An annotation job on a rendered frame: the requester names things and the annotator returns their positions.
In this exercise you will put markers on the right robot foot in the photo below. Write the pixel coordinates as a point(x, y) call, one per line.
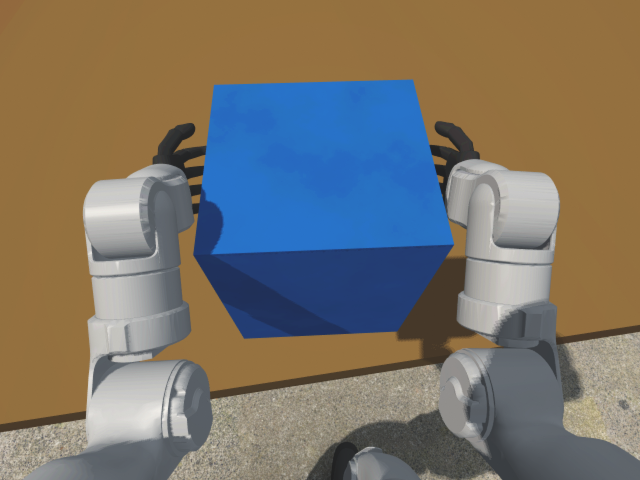
point(343, 454)

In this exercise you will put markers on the carton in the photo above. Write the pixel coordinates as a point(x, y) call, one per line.
point(320, 210)

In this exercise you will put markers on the robot right forearm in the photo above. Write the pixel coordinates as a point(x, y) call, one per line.
point(511, 220)

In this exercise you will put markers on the robot left upper arm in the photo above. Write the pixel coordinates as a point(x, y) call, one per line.
point(144, 417)

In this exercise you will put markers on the right robot shin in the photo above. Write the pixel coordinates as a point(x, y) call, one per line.
point(365, 450)

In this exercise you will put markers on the robot right hand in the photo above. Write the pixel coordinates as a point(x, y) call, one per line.
point(453, 157)

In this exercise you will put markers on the robot left forearm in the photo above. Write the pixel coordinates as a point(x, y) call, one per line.
point(131, 228)

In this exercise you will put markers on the robot right upper arm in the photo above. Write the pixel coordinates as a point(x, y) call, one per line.
point(507, 403)

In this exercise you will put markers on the robot left hand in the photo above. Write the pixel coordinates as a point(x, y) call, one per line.
point(166, 155)

